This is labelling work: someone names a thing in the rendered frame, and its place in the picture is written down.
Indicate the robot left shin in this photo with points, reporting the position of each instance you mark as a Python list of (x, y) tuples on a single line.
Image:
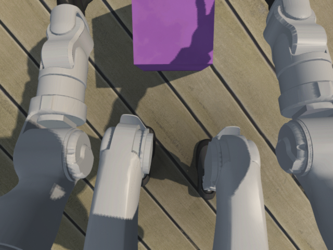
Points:
[(125, 118)]

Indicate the robot left forearm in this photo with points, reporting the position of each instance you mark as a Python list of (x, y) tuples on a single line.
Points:
[(59, 101)]

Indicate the right robot upper arm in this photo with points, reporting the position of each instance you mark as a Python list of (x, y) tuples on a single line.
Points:
[(305, 148)]

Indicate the left robot hand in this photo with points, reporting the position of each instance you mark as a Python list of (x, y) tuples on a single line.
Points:
[(81, 4)]

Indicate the left robot upper arm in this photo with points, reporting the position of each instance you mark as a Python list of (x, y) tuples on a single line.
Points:
[(48, 162)]

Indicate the carton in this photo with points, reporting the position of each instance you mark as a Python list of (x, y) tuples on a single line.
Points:
[(173, 35)]

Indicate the robot right foot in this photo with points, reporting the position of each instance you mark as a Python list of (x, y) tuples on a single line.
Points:
[(200, 157)]

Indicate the robot right forearm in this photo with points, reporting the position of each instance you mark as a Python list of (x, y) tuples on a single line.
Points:
[(301, 58)]

